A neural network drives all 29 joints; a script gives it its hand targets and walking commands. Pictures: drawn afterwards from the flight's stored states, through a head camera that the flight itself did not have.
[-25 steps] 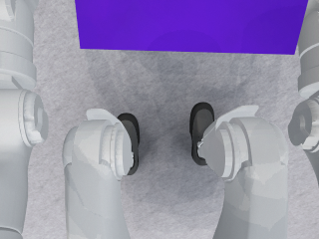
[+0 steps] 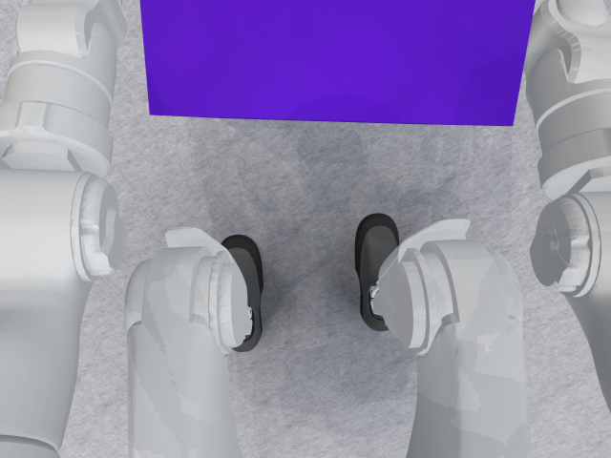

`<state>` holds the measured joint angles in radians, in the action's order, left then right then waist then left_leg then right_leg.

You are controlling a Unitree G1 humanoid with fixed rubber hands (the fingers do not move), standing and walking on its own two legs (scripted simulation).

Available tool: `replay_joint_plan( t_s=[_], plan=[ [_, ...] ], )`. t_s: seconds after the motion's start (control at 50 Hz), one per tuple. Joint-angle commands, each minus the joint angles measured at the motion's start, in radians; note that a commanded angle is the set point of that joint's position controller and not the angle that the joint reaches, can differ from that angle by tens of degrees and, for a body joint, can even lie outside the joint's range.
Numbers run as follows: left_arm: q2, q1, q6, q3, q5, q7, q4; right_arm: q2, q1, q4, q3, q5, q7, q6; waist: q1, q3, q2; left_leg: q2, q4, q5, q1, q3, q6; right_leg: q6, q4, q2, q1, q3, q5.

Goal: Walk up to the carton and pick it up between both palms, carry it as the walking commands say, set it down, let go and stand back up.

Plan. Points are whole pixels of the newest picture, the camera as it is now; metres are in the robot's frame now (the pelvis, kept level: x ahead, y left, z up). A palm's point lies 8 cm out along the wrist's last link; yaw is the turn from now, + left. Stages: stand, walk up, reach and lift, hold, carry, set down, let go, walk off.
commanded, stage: reach and lift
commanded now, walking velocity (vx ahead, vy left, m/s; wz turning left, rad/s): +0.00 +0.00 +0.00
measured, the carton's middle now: out of the picture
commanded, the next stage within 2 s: none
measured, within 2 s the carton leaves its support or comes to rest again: leaves its support in 1.02 s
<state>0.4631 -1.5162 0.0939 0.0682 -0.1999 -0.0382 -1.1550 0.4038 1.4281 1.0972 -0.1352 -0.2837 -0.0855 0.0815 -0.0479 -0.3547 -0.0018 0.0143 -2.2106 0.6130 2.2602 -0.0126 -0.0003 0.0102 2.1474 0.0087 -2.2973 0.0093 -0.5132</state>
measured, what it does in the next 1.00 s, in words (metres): stands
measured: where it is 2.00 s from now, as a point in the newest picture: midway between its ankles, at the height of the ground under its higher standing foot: (311, 300)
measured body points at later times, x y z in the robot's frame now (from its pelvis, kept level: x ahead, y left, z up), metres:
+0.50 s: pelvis +0.00 +0.00 +0.01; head +0.37 +0.01 +0.25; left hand +0.58 +0.18 -0.17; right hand +0.55 -0.21 -0.17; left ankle +0.10 +0.12 -0.34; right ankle +0.13 -0.12 -0.34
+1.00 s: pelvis -0.01 +0.00 +0.01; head +0.38 +0.01 +0.23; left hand +0.58 +0.19 -0.17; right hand +0.55 -0.20 -0.17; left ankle +0.10 +0.12 -0.34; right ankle +0.13 -0.12 -0.34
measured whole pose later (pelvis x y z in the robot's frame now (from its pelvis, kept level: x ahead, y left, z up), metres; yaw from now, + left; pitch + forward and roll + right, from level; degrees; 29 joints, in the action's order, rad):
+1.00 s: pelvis -0.01 +0.00 +0.01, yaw +1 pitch +32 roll -1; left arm 0.46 -1.55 0.23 0.09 -0.18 -0.03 -0.97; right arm 0.36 1.43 0.88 -0.27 -0.20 -0.10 0.21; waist -0.04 -0.54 -0.01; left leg 0.06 -2.20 0.61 2.15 -0.03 0.02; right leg 0.04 2.15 0.04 -2.17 -0.01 -0.54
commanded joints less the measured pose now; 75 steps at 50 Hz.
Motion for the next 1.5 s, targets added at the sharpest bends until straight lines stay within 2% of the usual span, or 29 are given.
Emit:
replay_joint_plan(
  t_s=[0.0,0.06,0.08,0.1,0.12,0.16,0.18,0.22,0.24,0.3,0.32,0.36,0.44,0.54,0.72,0.8,0.84,0.86,0.94,0.96,1.04,1.12,1.14,1.18,1.24,1.36,1.38,1.4,1.48],
  plan=[
    [0.129,-0.279,-0.032,0.030,0.018,-0.015,0.099,-0.001,0.293,-0.129,0.060,-0.021,-0.002,-0.024,0.092,1.235,0.024,-0.001,0.183,-0.315,-0.513,0.015,-0.004,0.026,-0.079,0.019,0.684,0.007,0.312],
    [0.079,-0.226,-0.037,0.004,0.007,-0.011,0.040,-0.061,0.247,-0.067,0.069,-0.031,-0.016,-0.021,0.089,1.205,0.021,0.013,0.179,-0.345,-0.529,0.018,-0.004,0.032,-0.096,0.029,0.717,-0.001,0.339],
    [0.071,-0.282,-0.044,-0.002,0.002,-0.012,0.108,-0.042,0.311,-0.148,0.062,-0.013,-0.022,-0.034,0.040,1.182,-0.003,0.010,0.188,-0.331,-0.461,0.011,-0.007,0.028,-0.096,0.039,0.707,0.006,0.358],
    [0.092,-0.255,-0.045,0.032,0.039,-0.014,0.065,-0.069,0.217,-0.021,0.045,-0.003,-0.014,-0.021,0.098,1.101,0.031,0.016,0.202,-0.316,-0.455,0.011,-0.008,0.024,-0.103,0.041,0.649,-0.007,0.314],
    [0.059,-0.268,-0.033,-0.001,-0.007,-0.004,0.036,-0.062,0.262,-0.060,0.042,0.013,-0.019,-0.023,0.031,1.131,-0.025,0.010,0.194,-0.287,-0.451,-0.003,-0.006,0.035,-0.114,0.036,0.681,0.005,0.304],
    [0.041,-0.297,-0.058,-0.017,-0.016,-0.003,0.178,-0.032,0.329,-0.170,0.041,0.025,-0.031,-0.050,0.014,1.216,0.020,0.023,0.195,-0.360,-0.514,-0.004,-0.001,0.017,-0.090,0.036,0.682,0.009,0.357],
    [0.043,-0.278,-0.054,-0.020,-0.008,0.001,0.107,-0.108,0.328,-0.162,0.088,-0.013,-0.024,-0.036,0.058,1.157,0.039,0.019,0.195,-0.343,-0.490,0.013,-0.008,0.020,-0.113,0.042,0.676,-0.012,0.344],
    [-0.018,-0.315,-0.045,-0.070,-0.048,0.009,0.139,-0.127,0.332,-0.153,0.103,-0.009,-0.022,-0.041,0.009,1.207,-0.011,0.021,0.194,-0.322,-0.448,0.014,-0.002,0.025,-0.120,0.033,0.775,-0.005,0.371],
    [-0.034,-0.315,-0.055,-0.054,-0.032,0.007,0.129,-0.135,0.346,-0.154,0.121,-0.026,-0.014,-0.043,0.062,1.157,-0.004,0.031,0.211,-0.319,-0.421,0.020,-0.010,0.016,-0.110,0.043,0.736,-0.013,0.353],
    [-0.109,-0.334,-0.050,-0.112,-0.051,0.009,0.141,-0.200,0.344,-0.128,0.112,-0.041,0.000,-0.045,0.035,1.175,0.080,0.029,0.216,-0.341,-0.520,0.018,0.003,0.015,-0.112,0.044,0.665,0.015,0.347],
    [-0.110,-0.381,-0.049,-0.102,-0.055,0.007,0.129,-0.182,0.404,-0.183,0.128,-0.031,-0.002,-0.053,0.023,1.187,0.013,0.030,0.201,-0.343,-0.475,0.009,0.001,0.020,-0.118,0.046,0.686,0.007,0.354],
    [-0.190,-0.340,-0.039,-0.092,-0.035,0.027,0.070,-0.331,0.403,-0.126,0.182,-0.052,0.026,-0.028,0.093,1.184,-0.029,0.031,0.207,-0.318,-0.474,0.010,-0.011,0.025,-0.112,0.054,0.747,0.002,0.327],
    [-0.445,-0.489,-0.030,-0.176,-0.069,0.077,0.153,-0.506,0.501,-0.143,0.163,-0.020,0.074,-0.028,0.004,1.234,0.029,0.052,0.189,-0.341,-0.545,0.006,-0.001,0.002,-0.115,0.068,0.687,0.028,0.319],
    [-0.754,-0.530,0.010,-0.197,-0.040,0.174,0.153,-0.753,0.658,-0.242,0.184,0.003,0.173,0.007,0.038,1.153,0.043,0.069,0.190,-0.333,-0.479,0.014,-0.011,0.002,-0.104,0.084,0.636,0.028,0.295],
    [-0.837,-0.504,0.053,-0.174,-0.003,0.230,0.272,-0.851,0.651,-0.330,0.187,0.019,0.240,0.064,0.061,1.190,0.045,0.077,0.170,-0.385,-0.496,0.026,-0.020,-0.002,-0.072,0.083,0.590,0.050,0.319],
    [-0.835,-0.550,0.060,-0.231,-0.053,0.228,0.361,-0.820,0.594,-0.359,0.169,0.040,0.230,0.072,-0.028,1.307,0.052,0.066,0.176,-0.405,-0.547,0.001,-0.005,-0.010,-0.065,0.077,0.632,0.063,0.370],
    [-0.859,-0.541,0.073,-0.218,-0.039,0.234,0.342,-0.864,0.580,-0.326,0.195,0.025,0.234,0.101,0.022,1.297,0.074,0.071,0.180,-0.330,-0.553,0.048,-0.005,-0.012,-0.105,0.079,0.652,0.044,0.283],
    [-0.850,-0.519,0.079,-0.222,-0.028,0.229,0.364,-0.829,0.651,-0.448,0.221,0.042,0.222,0.085,0.001,1.386,0.012,0.077,0.178,-0.377,-0.510,0.034,-0.007,-0.002,-0.086,0.080,0.737,0.064,0.372],
    [-0.861,-0.660,0.096,-0.312,-0.099,0.217,0.517,-0.826,0.691,-0.523,0.255,0.004,0.216,0.107,-0.041,1.741,0.085,0.073,0.179,-0.453,-0.799,0.027,0.008,-0.019,-0.075,0.082,0.835,0.082,0.416],
    [-0.819,-0.645,0.106,-0.298,-0.073,0.216,0.506,-0.857,0.736,-0.508,0.280,-0.028,0.220,0.123,0.015,1.720,0.066,0.068,0.188,-0.433,-0.798,0.048,-0.004,-0.016,-0.078,0.090,0.849,0.087,0.389],
    [-0.855,-0.691,0.122,-0.312,-0.093,0.224,0.550,-0.873,0.738,-0.581,0.286,-0.006,0.215,0.142,-0.020,1.774,0.046,0.080,0.192,-0.481,-0.805,0.046,-0.010,-0.013,-0.090,0.095,0.903,0.089,0.459],
    [-0.870,-0.650,0.144,-0.256,-0.048,0.232,0.434,-0.901,0.794,-0.552,0.269,-0.003,0.211,0.157,0.025,1.613,0.073,0.074,0.218,-0.371,-0.684,0.071,-0.018,-0.012,-0.126,0.089,0.815,0.080,0.342],
    [-0.903,-0.666,0.144,-0.276,-0.081,0.243,0.475,-0.891,0.767,-0.558,0.277,0.040,0.214,0.170,-0.028,1.688,-0.011,0.083,0.215,-0.391,-0.685,0.058,-0.014,-0.010,-0.133,0.084,0.906,0.083,0.383],
    [-0.895,-0.613,0.155,-0.203,-0.020,0.257,0.378,-0.901,0.769,-0.527,0.241,0.048,0.225,0.176,0.005,1.562,0.016,0.079,0.245,-0.310,-0.636,0.066,-0.028,-0.008,-0.148,0.084,0.817,0.090,0.288],
    [-0.912,-0.674,0.160,-0.264,-0.066,0.264,0.469,-0.908,0.744,-0.547,0.245,0.058,0.223,0.187,-0.046,1.700,0.032,0.079,0.235,-0.327,-0.722,0.057,-0.015,-0.016,-0.169,0.084,0.870,0.087,0.308],
    [-0.947,-0.608,0.193,-0.237,-0.023,0.279,0.414,-0.940,0.757,-0.576,0.276,0.040,0.239,0.213,-0.013,1.749,0.028,0.084,0.266,-0.348,-0.742,0.072,-0.017,-0.013,-0.202,0.090,0.914,0.092,0.332],
    [-0.972,-0.586,0.195,-0.229,-0.012,0.280,0.454,-0.993,0.800,-0.648,0.305,0.025,0.248,0.209,0.034,1.803,0.042,0.094,0.284,-0.420,-0.805,0.062,-0.030,-0.005,-0.184,0.103,0.900,0.096,0.374],
    [-0.968,-0.597,0.200,-0.233,-0.026,0.280,0.513,-0.984,0.845,-0.715,0.334,0.008,0.248,0.217,0.033,1.857,-0.024,0.099,0.289,-0.434,-0.779,0.070,-0.033,-0.004,-0.206,0.105,0.997,0.091,0.414],
    [-0.966,-0.621,0.213,-0.245,-0.016,0.295,0.534,-1.009,0.720,-0.584,0.281,0.053,0.251,0.239,0.008,1.843,0.036,0.098,0.314,-0.378,-0.777,0.073,-0.020,-0.011,-0.225,0.105,0.986,0.089,0.380]
  ],
)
